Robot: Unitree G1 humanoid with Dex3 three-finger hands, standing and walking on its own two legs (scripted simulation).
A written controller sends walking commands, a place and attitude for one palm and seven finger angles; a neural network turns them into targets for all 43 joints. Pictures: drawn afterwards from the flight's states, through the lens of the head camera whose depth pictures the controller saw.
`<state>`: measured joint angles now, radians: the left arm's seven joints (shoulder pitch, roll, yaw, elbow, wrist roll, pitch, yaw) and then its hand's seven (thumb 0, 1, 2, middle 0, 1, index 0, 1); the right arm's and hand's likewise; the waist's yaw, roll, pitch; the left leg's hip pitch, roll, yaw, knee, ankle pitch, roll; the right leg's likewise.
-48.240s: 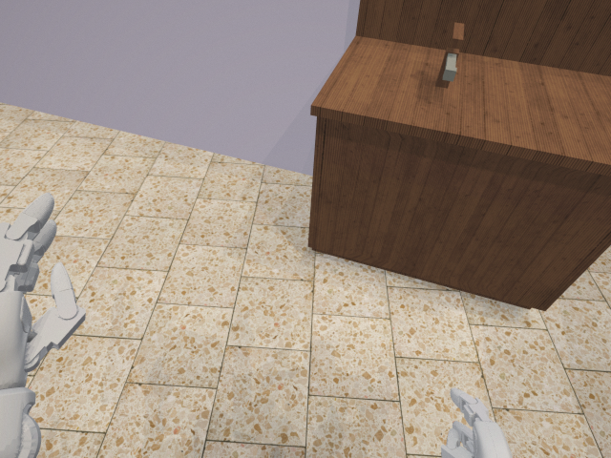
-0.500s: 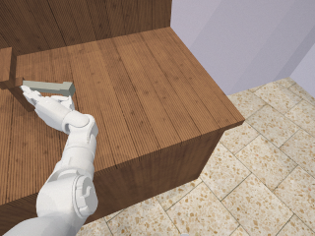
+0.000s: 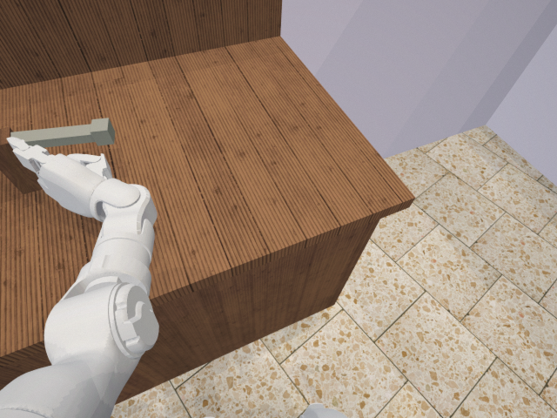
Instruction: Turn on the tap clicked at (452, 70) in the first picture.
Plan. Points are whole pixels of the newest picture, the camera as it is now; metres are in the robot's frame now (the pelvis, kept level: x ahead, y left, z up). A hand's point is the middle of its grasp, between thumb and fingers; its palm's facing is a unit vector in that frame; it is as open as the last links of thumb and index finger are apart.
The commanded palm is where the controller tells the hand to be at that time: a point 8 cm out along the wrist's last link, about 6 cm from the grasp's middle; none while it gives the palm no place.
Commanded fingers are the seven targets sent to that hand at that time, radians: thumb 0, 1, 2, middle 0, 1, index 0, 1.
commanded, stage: push the lever round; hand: left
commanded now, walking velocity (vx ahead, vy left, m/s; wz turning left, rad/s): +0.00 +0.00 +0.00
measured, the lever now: (103, 131) +0.53 +0.23 +0.10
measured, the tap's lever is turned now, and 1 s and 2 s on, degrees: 78 86 85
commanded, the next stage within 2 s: lift the hand up off the lever in 0.02 s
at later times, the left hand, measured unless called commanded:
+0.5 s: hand (101, 148) +0.50 +0.23 +0.10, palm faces +0.85 -0.52 -0.10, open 8.1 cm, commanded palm +0.44 +0.24 +0.10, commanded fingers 0.00 0.90 0.90 -0.15 -0.15 -0.15 -0.15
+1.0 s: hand (88, 141) +0.50 +0.24 +0.11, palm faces +0.83 -0.56 -0.06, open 7.8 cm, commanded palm +0.43 +0.25 +0.12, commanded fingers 0.00 0.90 0.90 -0.15 -0.15 -0.15 -0.15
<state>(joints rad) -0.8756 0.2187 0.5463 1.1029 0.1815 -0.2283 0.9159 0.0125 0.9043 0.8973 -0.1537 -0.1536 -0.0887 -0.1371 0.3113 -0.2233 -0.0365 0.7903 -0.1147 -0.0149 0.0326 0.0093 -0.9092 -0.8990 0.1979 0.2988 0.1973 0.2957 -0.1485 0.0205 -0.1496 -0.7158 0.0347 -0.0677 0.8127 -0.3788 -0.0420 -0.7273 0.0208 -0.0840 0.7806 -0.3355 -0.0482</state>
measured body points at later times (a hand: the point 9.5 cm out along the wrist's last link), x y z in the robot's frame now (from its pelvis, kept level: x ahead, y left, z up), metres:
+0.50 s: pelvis -0.01 +0.00 +0.00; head +0.07 +0.00 +0.44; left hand +0.45 +0.25 +0.11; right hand -0.02 -0.26 -0.13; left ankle +0.00 +0.15 -0.70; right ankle +0.02 -0.09 -0.70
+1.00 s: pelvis +0.03 +0.01 +0.01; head +0.08 +0.01 +0.46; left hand +0.45 +0.27 +0.12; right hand +0.06 -0.24 -0.12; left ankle +0.00 +0.15 -0.70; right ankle +0.02 -0.09 -0.70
